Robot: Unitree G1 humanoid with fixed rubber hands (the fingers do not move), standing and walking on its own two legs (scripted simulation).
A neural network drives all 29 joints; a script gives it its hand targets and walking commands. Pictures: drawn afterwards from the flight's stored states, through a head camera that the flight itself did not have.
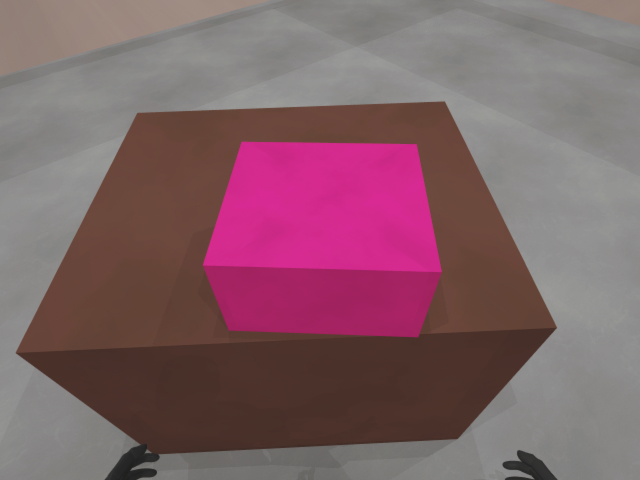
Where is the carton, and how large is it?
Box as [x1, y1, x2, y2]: [203, 142, 441, 336]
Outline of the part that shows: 241,142 203,263 204,269 228,329 255,331 418,336 441,271 416,144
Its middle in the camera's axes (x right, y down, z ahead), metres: +0.01 -0.01 +0.66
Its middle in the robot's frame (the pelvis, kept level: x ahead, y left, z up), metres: +0.50 +0.02 -0.01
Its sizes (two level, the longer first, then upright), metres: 0.310 0.280 0.175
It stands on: a pedestal, 0.65 m high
